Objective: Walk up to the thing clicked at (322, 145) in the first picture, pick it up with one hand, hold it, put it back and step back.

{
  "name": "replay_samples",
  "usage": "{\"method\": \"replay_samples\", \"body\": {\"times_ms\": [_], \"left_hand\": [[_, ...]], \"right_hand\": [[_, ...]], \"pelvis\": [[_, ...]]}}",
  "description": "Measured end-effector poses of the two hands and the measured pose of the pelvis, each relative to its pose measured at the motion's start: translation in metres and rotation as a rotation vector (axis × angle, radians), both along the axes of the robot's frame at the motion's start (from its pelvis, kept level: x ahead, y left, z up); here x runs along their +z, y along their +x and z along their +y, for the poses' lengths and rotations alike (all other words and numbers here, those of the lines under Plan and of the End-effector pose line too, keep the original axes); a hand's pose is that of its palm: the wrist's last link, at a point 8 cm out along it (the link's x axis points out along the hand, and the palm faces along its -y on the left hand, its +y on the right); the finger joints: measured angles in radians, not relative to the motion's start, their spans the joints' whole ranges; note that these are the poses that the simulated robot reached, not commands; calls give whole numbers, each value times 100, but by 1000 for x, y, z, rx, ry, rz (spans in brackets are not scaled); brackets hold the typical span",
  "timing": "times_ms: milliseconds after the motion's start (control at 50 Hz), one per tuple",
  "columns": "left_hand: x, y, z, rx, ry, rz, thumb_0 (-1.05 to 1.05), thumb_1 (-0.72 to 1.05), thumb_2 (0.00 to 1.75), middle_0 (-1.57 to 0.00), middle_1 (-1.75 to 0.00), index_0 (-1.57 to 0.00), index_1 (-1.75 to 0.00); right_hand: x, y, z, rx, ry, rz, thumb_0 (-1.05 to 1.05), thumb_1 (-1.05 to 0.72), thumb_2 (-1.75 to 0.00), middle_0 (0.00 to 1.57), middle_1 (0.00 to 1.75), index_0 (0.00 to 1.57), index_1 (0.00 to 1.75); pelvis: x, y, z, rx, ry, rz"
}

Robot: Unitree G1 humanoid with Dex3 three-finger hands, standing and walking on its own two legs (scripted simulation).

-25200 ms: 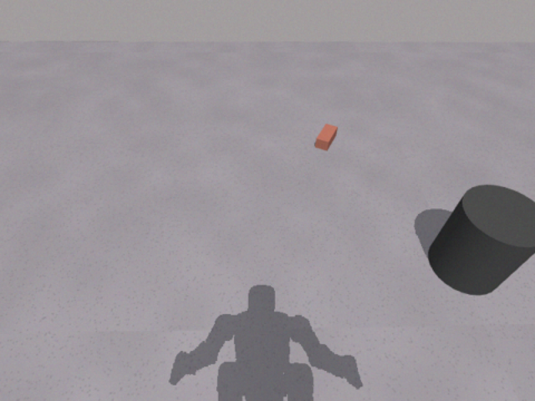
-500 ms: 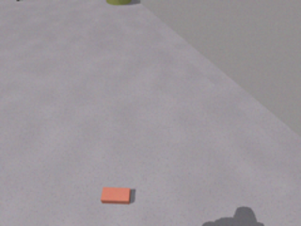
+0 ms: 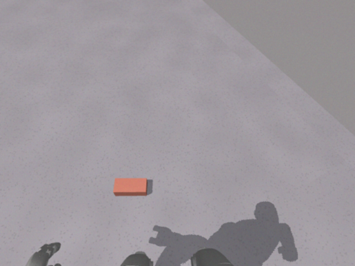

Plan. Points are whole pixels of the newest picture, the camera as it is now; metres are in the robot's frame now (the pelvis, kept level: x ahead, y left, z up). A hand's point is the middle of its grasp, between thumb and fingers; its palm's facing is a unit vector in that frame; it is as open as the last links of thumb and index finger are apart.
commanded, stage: walk up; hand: left
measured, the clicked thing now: (131, 187) +0.53 +0.23 -0.72
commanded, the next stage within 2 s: stand in 1.80 s
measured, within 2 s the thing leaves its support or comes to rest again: neither
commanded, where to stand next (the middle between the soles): +0.16 -0.02 m, yaw +2 degrees
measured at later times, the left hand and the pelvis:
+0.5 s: hand out of the picture -0.02 +0.26 -0.14, palm faces +0.04 -0.92 -0.39, open 7.4 cm; pelvis -0.14 -0.01 +0.00, yaw +3 degrees
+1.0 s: hand out of the picture -0.19 +0.22 -0.13, palm faces +0.04 -0.92 -0.40, open 7.4 cm; pelvis -0.23 -0.05 +0.01, yaw +1 degrees
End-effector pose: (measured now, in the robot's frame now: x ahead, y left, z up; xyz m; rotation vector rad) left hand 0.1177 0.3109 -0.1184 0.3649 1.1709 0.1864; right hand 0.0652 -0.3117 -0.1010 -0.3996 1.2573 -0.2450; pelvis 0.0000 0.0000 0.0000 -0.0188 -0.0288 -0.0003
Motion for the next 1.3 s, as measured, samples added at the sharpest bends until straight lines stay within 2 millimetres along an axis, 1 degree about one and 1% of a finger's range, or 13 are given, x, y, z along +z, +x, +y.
{"method": "replay_samples", "body": {"times_ms": [120,220,340,460,560,660,760,820,860,960,1060,1180,1300], "left_hand": [[2,-47,-20,-9,22,37,0,90,90,-20,-30,-20,-30],[20,-84,-32,11,16,29,0,90,90,-20,-30,-20,-30],[30,-107,-26,26,40,-43,1,90,90,-20,-30,-20,-30],[13,-136,-9,49,21,-106,0,90,90,-20,-30,-20,-30],[13,-177,-11,75,2,-58,0,90,90,-20,-30,-20,-30],[11,-228,-19,61,-6,4,0,90,90,-20,-30,-20,-30],[8,-277,-36,44,16,66,0,90,90,-20,-30,-20,-30],[14,-303,-49,54,17,78,1,90,90,-20,-30,-20,-30],[21,-314,-54,66,19,77,1,90,90,-20,-30,-20,-30],[31,-321,-56,84,24,28,1,90,90,-20,-30,-20,-30],[28,-315,-43,94,20,-18,1,90,90,-20,-30,-20,-30],[24,-303,-40,85,4,-32,1,90,90,-20,-30,-20,-30],[23,-296,-46,73,-11,-66,0,90,90,-20,-30,-20,-30]], "right_hand": [[-17,-17,-20,-10,26,-51,1,-90,-90,21,30,20,30],[-13,-30,-24,-16,46,-70,1,-90,-90,21,30,20,29],[-10,-52,-21,47,35,-74,1,-90,-90,21,30,20,29],[-9,-83,-7,103,13,-70,1,-90,-90,21,30,20,29],[9,-112,-4,106,18,-98,1,-90,-90,21,30,20,30],[19,-133,-16,96,11,-161,1,-90,-90,21,30,20,30],[8,-160,-42,71,24,-206,1,-90,-90,21,30,20,30],[2,-183,-52,28,42,-177,1,-90,-90,21,30,20,30],[-1,-199,-55,10,56,-149,1,-90,-90,21,30,20,29],[-9,-235,-53,17,77,-54,1,-90,-90,21,30,20,29],[-13,-251,-38,35,87,-6,1,-90,-90,21,30,20,29],[-6,-247,-25,34,111,-67,1,-90,-90,21,30,20,29],[-3,-223,-24,53,108,-102,1,-90,-90,21,30,20,30]], "pelvis": [[-8,-30,-16,-20,-18,-12],[3,-53,-21,-19,33,-8],[5,-86,-19,18,40,4],[-7,-128,-12,45,51,-21],[3,-157,-17,34,12,-24],[6,-184,-26,-1,6,-17],[-3,-210,-43,-39,5,-29],[1,-220,-50,-39,6,-37],[5,-224,-51,-38,22,-38],[10,-232,-51,0,29,-30],[8,-239,-45,37,38,-34],[9,-242,-44,23,29,-37],[10,-236,-44,39,5,-34]]}}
